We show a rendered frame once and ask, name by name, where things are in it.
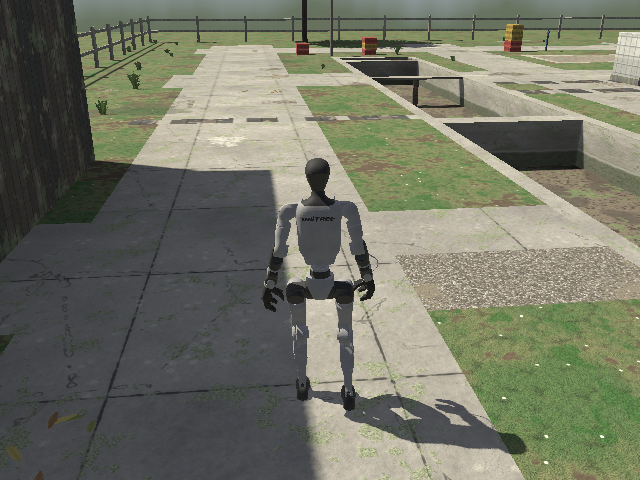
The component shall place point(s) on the robot right hand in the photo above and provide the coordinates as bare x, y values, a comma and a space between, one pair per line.
370, 286

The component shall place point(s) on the left robot upper arm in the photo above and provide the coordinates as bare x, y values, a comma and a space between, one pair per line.
286, 213

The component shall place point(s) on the robot right foot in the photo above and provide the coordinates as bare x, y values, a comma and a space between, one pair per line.
349, 401

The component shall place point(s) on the right robot upper arm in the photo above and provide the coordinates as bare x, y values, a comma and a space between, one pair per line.
350, 211

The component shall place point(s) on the robot left forearm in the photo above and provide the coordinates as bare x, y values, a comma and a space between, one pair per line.
273, 270

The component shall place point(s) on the robot right forearm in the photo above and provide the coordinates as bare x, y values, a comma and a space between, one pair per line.
364, 265

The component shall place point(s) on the left robot shin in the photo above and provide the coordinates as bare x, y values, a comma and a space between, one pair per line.
300, 357

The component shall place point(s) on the robot left hand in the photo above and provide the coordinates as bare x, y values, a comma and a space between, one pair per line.
267, 297

